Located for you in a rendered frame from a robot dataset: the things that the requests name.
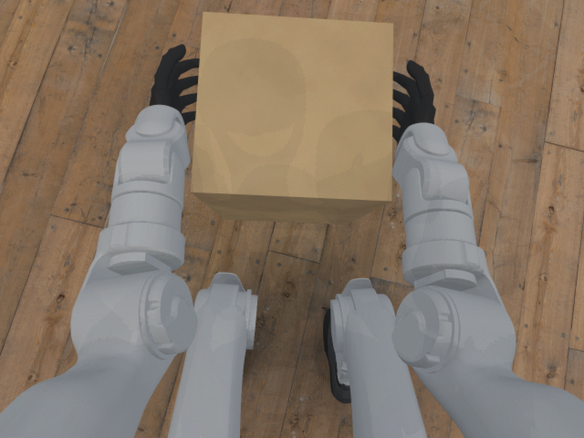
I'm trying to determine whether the carton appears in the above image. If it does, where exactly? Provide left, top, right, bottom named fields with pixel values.
left=191, top=12, right=393, bottom=224

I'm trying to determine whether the left robot forearm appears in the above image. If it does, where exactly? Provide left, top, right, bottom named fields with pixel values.
left=70, top=105, right=191, bottom=347

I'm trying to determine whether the robot right upper arm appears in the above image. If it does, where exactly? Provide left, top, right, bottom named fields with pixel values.
left=391, top=286, right=584, bottom=438

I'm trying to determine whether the left robot thigh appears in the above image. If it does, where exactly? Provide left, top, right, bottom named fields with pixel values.
left=167, top=283, right=257, bottom=438

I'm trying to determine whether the right robot forearm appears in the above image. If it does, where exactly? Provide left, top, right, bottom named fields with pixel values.
left=392, top=122, right=506, bottom=311

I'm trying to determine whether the right robot shin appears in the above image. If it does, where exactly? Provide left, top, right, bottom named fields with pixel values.
left=335, top=278, right=396, bottom=384

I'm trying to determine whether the robot left upper arm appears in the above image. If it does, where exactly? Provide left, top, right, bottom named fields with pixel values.
left=0, top=270, right=198, bottom=438

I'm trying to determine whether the left robot hand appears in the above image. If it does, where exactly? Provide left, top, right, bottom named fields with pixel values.
left=150, top=44, right=200, bottom=125

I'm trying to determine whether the right robot hand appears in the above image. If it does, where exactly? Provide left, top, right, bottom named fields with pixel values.
left=392, top=60, right=436, bottom=144

